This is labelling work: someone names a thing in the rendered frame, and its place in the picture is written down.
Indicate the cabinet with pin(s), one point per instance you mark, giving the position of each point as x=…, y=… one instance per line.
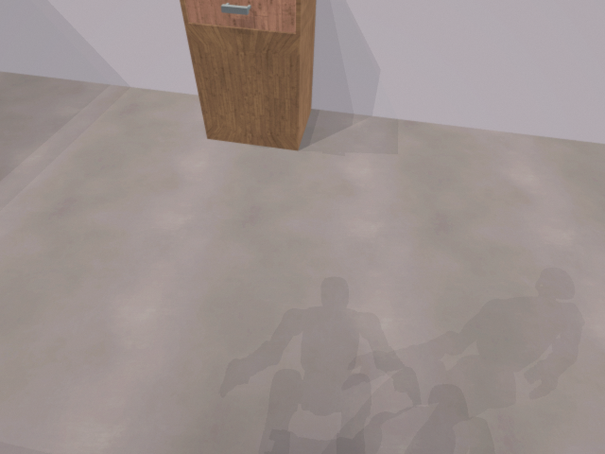
x=254, y=85

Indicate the handle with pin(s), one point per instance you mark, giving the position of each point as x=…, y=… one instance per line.
x=235, y=9

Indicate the drawer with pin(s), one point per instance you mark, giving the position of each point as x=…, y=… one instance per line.
x=277, y=15

